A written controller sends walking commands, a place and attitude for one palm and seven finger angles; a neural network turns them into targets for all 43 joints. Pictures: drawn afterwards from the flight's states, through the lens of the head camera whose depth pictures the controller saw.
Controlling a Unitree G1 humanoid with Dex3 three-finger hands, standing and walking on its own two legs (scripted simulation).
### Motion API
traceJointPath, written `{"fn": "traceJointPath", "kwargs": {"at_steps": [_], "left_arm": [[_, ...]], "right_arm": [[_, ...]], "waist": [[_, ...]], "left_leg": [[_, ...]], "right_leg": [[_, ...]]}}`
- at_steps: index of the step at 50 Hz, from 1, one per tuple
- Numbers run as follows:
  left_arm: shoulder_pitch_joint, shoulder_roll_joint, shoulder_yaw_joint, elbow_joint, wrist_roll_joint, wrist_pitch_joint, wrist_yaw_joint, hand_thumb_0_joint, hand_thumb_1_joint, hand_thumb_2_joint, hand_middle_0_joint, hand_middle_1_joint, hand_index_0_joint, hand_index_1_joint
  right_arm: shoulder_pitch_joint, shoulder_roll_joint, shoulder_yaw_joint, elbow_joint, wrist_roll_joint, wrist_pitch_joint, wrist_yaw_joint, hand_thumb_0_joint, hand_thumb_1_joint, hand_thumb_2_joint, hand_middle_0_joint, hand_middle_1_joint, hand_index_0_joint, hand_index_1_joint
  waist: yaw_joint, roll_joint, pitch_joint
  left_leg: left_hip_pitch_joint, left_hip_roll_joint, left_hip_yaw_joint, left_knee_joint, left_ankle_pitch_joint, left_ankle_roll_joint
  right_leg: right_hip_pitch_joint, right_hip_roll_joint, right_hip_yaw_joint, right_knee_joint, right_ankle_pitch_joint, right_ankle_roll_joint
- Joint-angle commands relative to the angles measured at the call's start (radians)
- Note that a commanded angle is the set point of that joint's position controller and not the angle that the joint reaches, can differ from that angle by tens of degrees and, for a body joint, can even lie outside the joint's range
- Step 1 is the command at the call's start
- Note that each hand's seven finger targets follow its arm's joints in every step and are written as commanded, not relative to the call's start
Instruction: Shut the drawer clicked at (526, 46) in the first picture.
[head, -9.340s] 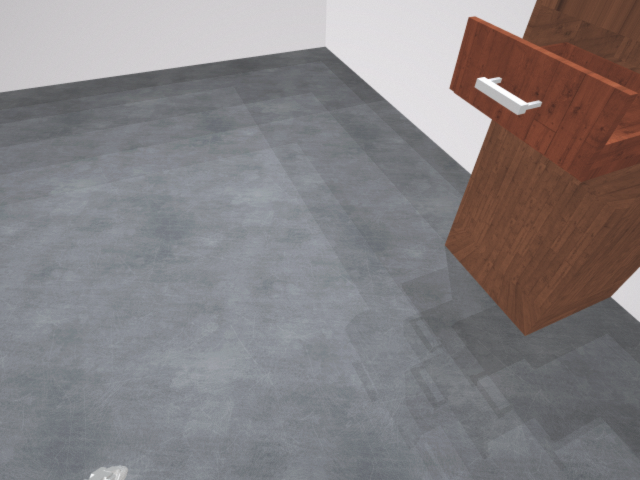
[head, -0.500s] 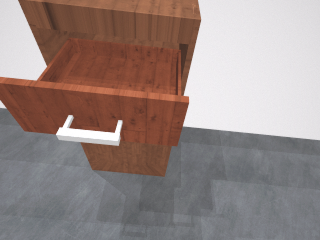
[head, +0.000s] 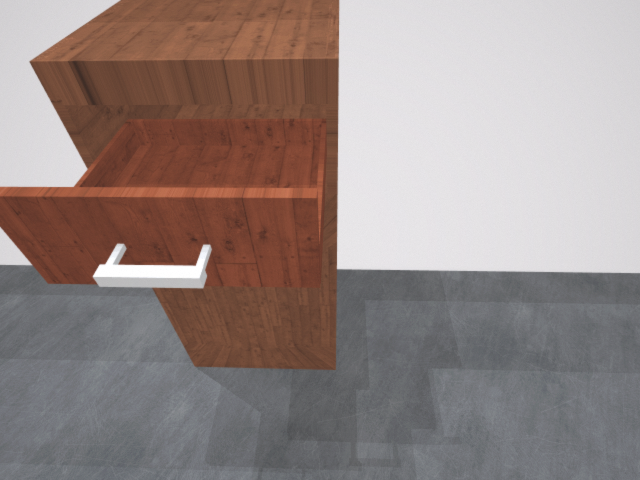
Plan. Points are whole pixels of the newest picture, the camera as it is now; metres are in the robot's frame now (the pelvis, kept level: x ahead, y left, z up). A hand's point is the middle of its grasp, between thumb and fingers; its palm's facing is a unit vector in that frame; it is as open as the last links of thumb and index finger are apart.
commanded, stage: come to a stop and stand still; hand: left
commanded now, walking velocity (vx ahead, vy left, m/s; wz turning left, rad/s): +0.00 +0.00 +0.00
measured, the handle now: (156, 264) +0.37 +0.24 +0.09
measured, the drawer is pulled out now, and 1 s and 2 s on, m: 0.24 0.24 0.24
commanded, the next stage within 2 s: look again from close up in 1.04 s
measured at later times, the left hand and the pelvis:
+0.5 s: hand out of the picture +0.01 +0.15 -0.17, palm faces +0.02 -0.98 -0.18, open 7.4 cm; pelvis +0.02 -0.01 +0.01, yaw +1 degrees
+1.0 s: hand out of the picture +0.05 +0.17 -0.17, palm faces +0.03 -0.98 -0.20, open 7.3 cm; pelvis +0.05 +0.00 +0.00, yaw +0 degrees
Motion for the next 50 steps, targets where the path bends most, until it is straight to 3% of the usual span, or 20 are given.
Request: {"fn": "traceJointPath", "kwargs": {"at_steps": [1,9,13,25,37,39,50], "left_arm": [[0.018,0.137,0.028,-0.034,-0.003,-0.013,0.004,0.000,0.900,0.900,-0.200,-0.300,-0.200,-0.300],[0.035,0.130,0.026,0.010,-0.007,-0.020,0.000,0.000,0.900,0.900,-0.200,-0.300,-0.200,-0.300],[0.050,0.118,0.022,0.046,-0.011,-0.025,0.000,0.000,0.900,0.900,-0.200,-0.300,-0.200,-0.300],[0.089,0.080,0.008,0.118,-0.012,-0.032,0.007,0.000,0.900,0.900,-0.200,-0.300,-0.200,-0.300],[0.087,0.075,0.010,0.121,-0.007,-0.028,0.010,0.000,0.900,0.900,-0.200,-0.300,-0.200,-0.300],[0.083,0.076,0.012,0.118,-0.007,-0.027,0.010,0.000,0.900,0.900,-0.200,-0.300,-0.200,-0.300],[0.072,0.092,0.019,0.113,-0.007,-0.025,0.010,0.000,0.900,0.900,-0.200,-0.300,-0.200,-0.300]], "right_arm": [[0.075,-0.083,-0.011,-0.019,-0.006,-0.009,0.005,0.000,-0.900,-0.900,0.200,0.300,0.200,0.300],[0.112,-0.062,-0.002,0.040,-0.003,-0.010,0.003,0.000,-0.900,-0.900,0.200,0.300,0.200,0.300],[0.124,-0.042,0.005,0.075,0.000,-0.019,-0.002,0.000,-0.900,-0.900,0.200,0.300,0.200,0.300],[0.131,-0.027,0.010,0.129,0.006,-0.032,-0.018,0.000,-0.900,-0.900,0.200,0.300,0.200,0.300],[0.100,-0.033,0.005,0.132,0.006,-0.035,-0.026,0.000,-0.900,-0.900,0.200,0.300,0.200,0.300],[0.090,-0.035,0.004,0.130,0.004,-0.037,-0.028,0.000,-0.900,-0.900,0.200,0.300,0.200,0.300],[0.076,-0.050,0.002,0.127,0.004,-0.038,-0.031,0.000,-0.900,-0.900,0.200,0.300,0.200,0.300]], "waist": [[-0.005,-0.066,0.119],[-0.003,-0.065,0.083],[0.004,-0.025,0.067],[0.013,-0.020,0.061],[0.012,-0.043,0.061],[0.014,-0.013,0.067],[0.016,-0.017,0.041]], "left_leg": [[-0.078,0.073,-0.110,-0.120,-0.072,0.017],[-0.062,0.070,-0.096,-0.106,-0.036,0.008],[-0.063,0.085,-0.107,-0.131,0.009,0.006],[-0.045,0.110,-0.106,-0.140,0.122,0.002],[0.003,0.122,-0.111,-0.143,0.201,0.009],[0.010,0.123,-0.113,-0.144,0.236,0.009],[0.036,0.128,-0.112,-0.145,0.277,0.010]], "right_leg": [[-0.078,-0.118,0.209,-0.228,-0.262,-0.021],[-0.040,-0.132,0.213,-0.260,-0.250,-0.022],[0.016,-0.126,0.187,-0.234,-0.132,-0.024],[0.100,-0.122,0.143,-0.162,0.172,-0.014],[0.099,-0.120,0.128,-0.134,0.267,-0.012],[0.094,-0.117,0.126,-0.123,0.282,-0.014],[0.115,-0.122,0.118,-0.112,0.309,-0.016]]}}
